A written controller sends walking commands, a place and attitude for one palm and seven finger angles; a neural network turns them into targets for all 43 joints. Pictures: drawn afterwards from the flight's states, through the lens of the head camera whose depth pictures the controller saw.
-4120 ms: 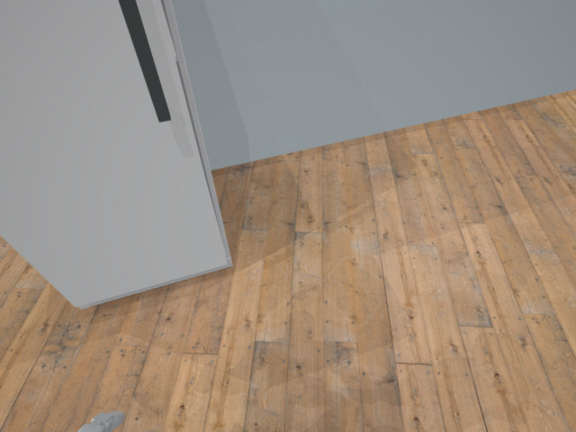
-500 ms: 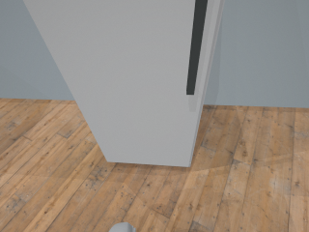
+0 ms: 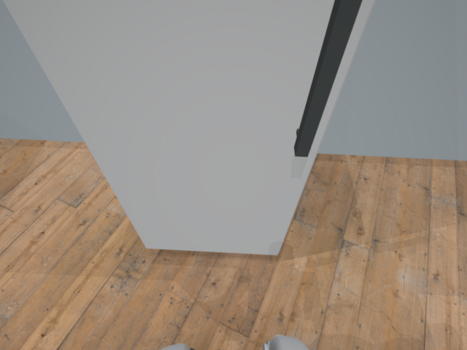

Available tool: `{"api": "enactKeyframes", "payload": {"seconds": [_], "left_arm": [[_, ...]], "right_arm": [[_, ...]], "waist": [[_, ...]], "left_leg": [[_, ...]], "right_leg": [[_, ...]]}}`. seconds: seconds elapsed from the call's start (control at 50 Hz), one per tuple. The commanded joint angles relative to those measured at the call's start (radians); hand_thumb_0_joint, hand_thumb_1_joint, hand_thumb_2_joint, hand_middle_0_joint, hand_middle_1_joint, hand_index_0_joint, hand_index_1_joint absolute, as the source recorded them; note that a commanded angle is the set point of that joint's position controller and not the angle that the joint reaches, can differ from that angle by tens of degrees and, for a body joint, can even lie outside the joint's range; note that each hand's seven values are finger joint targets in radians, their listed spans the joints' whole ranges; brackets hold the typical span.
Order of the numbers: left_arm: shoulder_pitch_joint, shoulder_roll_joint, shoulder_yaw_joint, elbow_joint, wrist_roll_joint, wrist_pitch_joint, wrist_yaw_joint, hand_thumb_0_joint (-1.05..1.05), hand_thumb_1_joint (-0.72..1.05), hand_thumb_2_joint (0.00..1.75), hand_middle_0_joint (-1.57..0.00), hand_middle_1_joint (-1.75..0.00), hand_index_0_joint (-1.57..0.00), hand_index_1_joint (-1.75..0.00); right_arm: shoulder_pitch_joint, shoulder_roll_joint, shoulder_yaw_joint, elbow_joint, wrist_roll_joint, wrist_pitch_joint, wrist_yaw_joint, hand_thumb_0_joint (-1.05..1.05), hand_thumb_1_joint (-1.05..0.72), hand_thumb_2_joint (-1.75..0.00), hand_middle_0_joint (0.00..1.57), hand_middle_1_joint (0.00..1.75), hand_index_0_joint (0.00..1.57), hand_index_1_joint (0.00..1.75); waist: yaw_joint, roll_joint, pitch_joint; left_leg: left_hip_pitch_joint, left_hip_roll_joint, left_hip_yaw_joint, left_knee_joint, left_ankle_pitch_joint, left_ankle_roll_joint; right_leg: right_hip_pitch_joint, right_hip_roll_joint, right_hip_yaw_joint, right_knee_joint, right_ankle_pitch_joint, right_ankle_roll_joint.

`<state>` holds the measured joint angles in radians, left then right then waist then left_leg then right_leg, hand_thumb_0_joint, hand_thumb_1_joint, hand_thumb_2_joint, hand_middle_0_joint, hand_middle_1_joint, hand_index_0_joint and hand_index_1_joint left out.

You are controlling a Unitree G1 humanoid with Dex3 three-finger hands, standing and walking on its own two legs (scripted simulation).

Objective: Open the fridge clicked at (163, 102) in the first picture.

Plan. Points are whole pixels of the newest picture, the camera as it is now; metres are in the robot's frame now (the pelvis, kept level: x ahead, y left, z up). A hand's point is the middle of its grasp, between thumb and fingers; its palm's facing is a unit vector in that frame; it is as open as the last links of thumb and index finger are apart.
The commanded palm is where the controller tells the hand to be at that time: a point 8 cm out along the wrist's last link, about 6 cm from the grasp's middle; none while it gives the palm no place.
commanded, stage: come to a stop and stand still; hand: right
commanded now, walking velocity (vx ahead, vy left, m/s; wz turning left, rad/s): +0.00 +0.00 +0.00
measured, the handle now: (331, 38) +0.51 -0.11 +0.26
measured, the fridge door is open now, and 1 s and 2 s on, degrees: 0 0 0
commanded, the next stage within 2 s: none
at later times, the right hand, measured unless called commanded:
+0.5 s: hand out of the picture -0.05 -0.27 -0.17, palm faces +0.01 +0.98 -0.19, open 7.3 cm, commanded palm none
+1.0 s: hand out of the picture -0.14 -0.21 -0.17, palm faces +0.04 +0.99 -0.16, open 7.3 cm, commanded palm none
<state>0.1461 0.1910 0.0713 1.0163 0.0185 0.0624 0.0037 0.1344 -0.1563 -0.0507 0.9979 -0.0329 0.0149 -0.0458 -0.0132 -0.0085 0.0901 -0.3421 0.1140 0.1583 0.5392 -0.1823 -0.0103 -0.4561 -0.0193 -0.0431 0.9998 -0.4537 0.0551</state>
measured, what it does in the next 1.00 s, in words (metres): walks backwards: right foot, then left foot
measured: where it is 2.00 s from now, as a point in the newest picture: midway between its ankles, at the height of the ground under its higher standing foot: outside the picture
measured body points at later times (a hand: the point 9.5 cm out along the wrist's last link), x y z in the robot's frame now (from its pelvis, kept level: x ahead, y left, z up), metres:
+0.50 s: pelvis -0.03 -0.09 +0.01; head -0.02 -0.11 +0.46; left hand -0.01 +0.15 -0.13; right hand -0.04 -0.32 -0.16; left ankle -0.10 +0.07 -0.71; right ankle +0.01 -0.12 -0.73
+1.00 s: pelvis -0.08 -0.07 +0.01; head -0.08 -0.07 +0.46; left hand -0.13 +0.13 -0.16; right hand -0.14 -0.27 -0.15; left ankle -0.10 +0.06 -0.73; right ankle +0.01 -0.12 -0.73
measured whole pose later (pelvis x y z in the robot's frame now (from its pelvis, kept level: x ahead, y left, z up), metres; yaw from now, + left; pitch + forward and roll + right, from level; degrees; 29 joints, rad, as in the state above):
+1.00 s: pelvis -0.08 -0.07 +0.01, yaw +1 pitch -1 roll +0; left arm 0.34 0.10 0.03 1.18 0.02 0.03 0.02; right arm 0.41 -0.08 -0.01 1.16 -0.02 0.01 -0.05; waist 0.00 0.00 -0.01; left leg -0.15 0.03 0.03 0.44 -0.27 -0.01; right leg -0.25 0.07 -0.13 0.31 -0.07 -0.08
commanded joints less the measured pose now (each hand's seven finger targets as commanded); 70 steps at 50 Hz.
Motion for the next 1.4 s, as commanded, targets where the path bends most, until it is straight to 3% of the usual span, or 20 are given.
{"api": "enactKeyframes", "payload": {"seconds": [0.0, 0.04, 0.06, 0.08, 0.1, 0.12, 0.14, 0.16, 0.2, 0.28, 0.38, 0.46, 0.54, 0.58, 0.62, 0.66, 0.74, 0.84, 1.0, 1.38], "left_arm": [[0.121, 0.023, 0.004, -0.05, -0.005, -0.025, -0.002, 0.0, 0.9, 0.9, -0.2, -0.3, -0.2, -0.3], [0.181, 0.034, 0.002, -0.04, -0.002, -0.037, 0.0, 0.0, 0.9, 0.9, -0.2, -0.3, -0.2, -0.3], [0.205, 0.065, 0.004, -0.037, -0.003, -0.047, -0.001, 0.0, 0.9, 0.9, -0.2, -0.3, -0.2, -0.3], [0.188, 0.153, 0.02, -0.062, 0.009, -0.057, 0.0, 0.0, 0.9, 0.9, -0.2, -0.3, -0.2, -0.3], [0.119, 0.208, 0.027, -0.1, 0.014, -0.049, 0.009, 0.0, 0.9, 0.9, -0.2, -0.3, -0.2, -0.3], [0.063, 0.189, 0.023, -0.108, 0.016, -0.049, 0.024, 0.0, 0.9, 0.9, -0.2, -0.3, -0.2, -0.3], [0.019, 0.16, 0.01, -0.118, 0.016, -0.049, 0.03, 0.0, 0.9, 0.9, -0.2, -0.3, -0.2, -0.3], [-0.017, 0.129, 0.0, -0.124, 0.013, -0.054, 0.032, 0.0, 0.9, 0.9, -0.2, -0.3, -0.2, -0.3], [0.014, 0.105, -0.012, -0.11, 0.006, -0.069, 0.035, 0.0, 0.9, 0.9, -0.2, -0.3, -0.2, -0.3], [0.101, 0.084, -0.016, -0.055, -0.005, -0.079, 0.045, 0.0, 0.9, 0.9, -0.2, -0.3, -0.2, -0.3], [0.151, 0.094, -0.01, 0.002, -0.005, -0.073, 0.046, 0.0, 0.9, 0.9, -0.2, -0.3, -0.2, -0.3], [0.158, 0.09, -0.01, 0.044, -0.006, -0.071, 0.039, 0.0, 0.9, 0.9, -0.2, -0.3, -0.2, -0.3], [0.177, 0.06, -0.021, 0.079, -0.012, -0.069, 0.032, 0.0, 0.9, 0.9, -0.2, -0.3, -0.2, -0.3], [0.186, 0.04, -0.027, 0.095, -0.01, -0.071, 0.027, 0.0, 0.9, 0.9, -0.2, -0.3, -0.2, -0.3], [0.204, 0.041, -0.028, 0.11, -0.01, -0.07, 0.026, 0.0, 0.9, 0.9, -0.2, -0.3, -0.2, -0.3], [0.227, 0.034, -0.031, 0.126, -0.012, -0.069, 0.025, 0.0, 0.9, 0.9, -0.2, -0.3, -0.2, -0.3], [0.236, 0.036, -0.027, 0.14, -0.007, -0.06, 0.028, 0.0, 0.9, 0.9, -0.2, -0.3, -0.2, -0.3], [0.233, 0.026, -0.02, 0.138, -0.003, -0.052, 0.029, 0.0, 0.9, 0.9, -0.2, -0.3, -0.2, -0.3], [0.259, -0.014, -0.028, 0.137, -0.005, -0.053, 0.028, 0.0, 0.9, 0.9, -0.2, -0.3, -0.2, -0.3], [0.243, -0.014, -0.035, 0.111, -0.002, -0.057, 0.031, 0.0, 0.9, 0.9, -0.2, -0.3, -0.2, -0.3]], "right_arm": [[0.052, -0.213, -0.051, -0.058, -0.011, -0.003, 0.0, 0.0, -0.9, -0.9, 0.2, 0.3, 0.2, 0.3], [0.036, -0.211, -0.052, -0.067, -0.003, 0.007, 0.004, 0.0, -0.9, -0.9, 0.2, 0.3, 0.2, 0.3], [0.045, -0.175, -0.042, -0.072, 0.004, 0.015, 0.009, 0.0, -0.9, -0.9, 0.2, 0.3, 0.2, 0.3], [0.08, -0.107, -0.032, -0.093, 0.012, 0.025, 0.014, 0.0, -0.9, -0.9, 0.2, 0.3, 0.2, 0.3], [0.058, -0.101, -0.026, -0.101, 0.01, 0.035, 0.009, 0.0, -0.9, -0.9, 0.2, 0.3, 0.2, 0.3], [0.055, -0.114, -0.032, -0.085, 0.006, 0.046, 0.005, 0.0, -0.9, -0.9, 0.2, 0.3, 0.2, 0.3], [0.069, -0.124, -0.041, -0.068, 0.001, 0.045, 0.012, 0.0, -0.9, -0.9, 0.2, 0.3, 0.2, 0.3], [0.114, -0.129, -0.041, -0.045, -0.002, 0.04, 0.019, 0.0, -0.9, -0.9, 0.2, 0.3, 0.2, 0.3], [0.154, -0.12, -0.033, -0.014, 0.001, 0.03, 0.02, 0.0, -0.9, -0.9, 0.2, 0.3, 0.2, 0.3], [0.156, -0.101, -0.012, 0.007, 0.009, 0.024, 0.016, 0.0, -0.9, -0.9, 0.2, 0.3, 0.2, 0.3], [0.162, -0.08, 0.008, 0.044, 0.009, 0.027, 0.011, 0.0, -0.9, -0.9, 0.2, 0.3, 0.2, 0.3], [0.227, -0.071, 0.017, 0.096, 0.011, 0.026, 0.004, 0.0, -0.9, -0.9, 0.2, 0.3, 0.2, 0.3], [0.307, -0.074, 0.02, 0.149, 0.016, 0.009, -0.005, 0.0, -0.9, -0.9, 0.2, 0.3, 0.2, 0.3], [0.312, -0.078, 0.024, 0.158, 0.017, -0.002, -0.007, 0.0, -0.9, -0.9, 0.2, 0.3, 0.2, 0.3], [0.289, -0.056, 0.034, 0.16, 0.019, -0.014, -0.006, 0.0, -0.9, -0.9, 0.2, 0.3, 0.2, 0.3], [0.268, -0.045, 0.036, 0.153, 0.019, -0.015, -0.008, 0.0, -0.9, -0.9, 0.2, 0.3, 0.2, 0.3], [0.316, -0.027, 0.033, 0.157, 0.015, 0.001, -0.011, 0.0, -0.9, -0.9, 0.2, 0.3, 0.2, 0.3], [0.395, -0.008, 0.027, 0.175, 0.01, 0.006, -0.01, 0.0, -0.9, -0.9, 0.2, 0.3, 0.2, 0.3], [0.384, 0.006, 0.033, 0.167, 0.012, -0.017, -0.008, 0.0, -0.9, -0.9, 0.2, 0.3, 0.2, 0.3], [0.391, 0.011, 0.034, 0.156, 0.014, -0.023, -0.003, 0.0, -0.9, -0.9, 0.2, 0.3, 0.2, 0.3]], "waist": [[0.005, 0.227, -0.144], [0.039, 0.193, -0.144], [0.048, 0.057, -0.147], [0.039, -0.262, -0.109], [0.043, -0.347, -0.058], [0.032, -0.308, -0.046], [0.006, -0.239, -0.017], [-0.022, -0.166, -0.014], [-0.016, -0.111, -0.064], [0.01, -0.086, -0.112], [0.035, -0.083, -0.109], [0.019, -0.077, -0.094], [0.005, -0.035, -0.047], [0.011, -0.036, -0.051], [0.025, 0.085, -0.032], [0.032, 0.1, -0.007], [0.018, 0.005, 0.047], [0.0, -0.034, 0.043], [0.029, 0.048, 0.034], [0.019, 0.014, 0.043]], "left_leg": [[0.072, 0.224, -0.181, -0.169, 0.245, 0.154], [-0.008, 0.186, -0.167, -0.114, 0.073, 0.104], [-0.063, 0.127, -0.133, -0.003, -0.043, 0.061], [-0.164, -0.007, -0.046, 0.17, -0.27, -0.012], [-0.146, -0.069, -0.108, 0.355, -0.403, -0.026], [-0.119, -0.065, -0.199, 0.468, -0.366, -0.013], [-0.128, -0.075, -0.22, 0.537, -0.298, -0.007], [-0.142, -0.073, -0.213, 0.57, -0.251, -0.007], [-0.138, -0.074, -0.208, 0.561, -0.189, -0.021], [-0.102, -0.055, -0.191, 0.367, -0.227, -0.037], [-0.002, -0.051, -0.169, 0.146, -0.281, -0.025], [0.084, -0.054, -0.163, -0.012, -0.227, 0.0], [0.226, -0.024, -0.169, -0.21, -0.08, 0.041], [0.191, 0.0, -0.187, -0.209, -0.074, 0.055], [0.113, 0.003, -0.198, -0.228, -0.089, 0.041], [0.083, 0.0, -0.197, -0.227, -0.113, 0.033], [0.074, -0.038, -0.162, -0.164, -0.188, 0.028], [0.097, -0.06, -0.144, -0.152, -0.226, 0.038], [-0.025, -0.017, -0.232, -0.252, -0.311, 0.051], [-0.041, -0.024, -0.245, -0.253, -0.324, 0.053]], "right_leg": [[0.123, -0.015, -0.018, -0.201, 0.042, -0.012], [0.268, -0.008, -0.048, -0.424, 0.182, -0.017], [0.342, -0.042, -0.002, -0.559, 0.232, -0.023], [0.286, -0.252, 0.267, -0.706, 0.321, -0.089], [0.125, -0.353, 0.384, -0.798, 0.305, -0.163], [0.064, -0.328, 0.353, -0.819, 0.213, -0.168], [0.047, -0.274, 0.296, -0.806, 0.166, -0.167], [0.072, -0.244, 0.233, -0.783, 0.183, -0.17], [0.183, -0.193, 0.167, -0.768, 0.302, -0.155], [0.365, -0.221, 0.19, -0.763, 0.464, -0.192], [0.414, -0.237, 0.23, -0.801, 0.382, -0.192], [0.361, -0.214, 0.238, -0.837, 0.239, -0.153], [0.238, -0.125, 0.164, -0.865, 0.134, -0.022], [0.277, -0.089, 0.139, -0.847, 0.194, -0.004], [0.337, -0.087, 0.107, -0.789, 0.223, -0.057], [0.332, -0.095, 0.115, -0.783, 0.198, -0.076], [0.235, -0.118, 0.176, -0.877, -0.017, -0.065], [0.176, -0.108, 0.165, -0.904, -0.078, -0.055], [0.259, -0.069, 0.117, -0.771, 0.064, -0.078], [0.21, -0.07, 0.144, -0.727, 0.074, -0.087]]}}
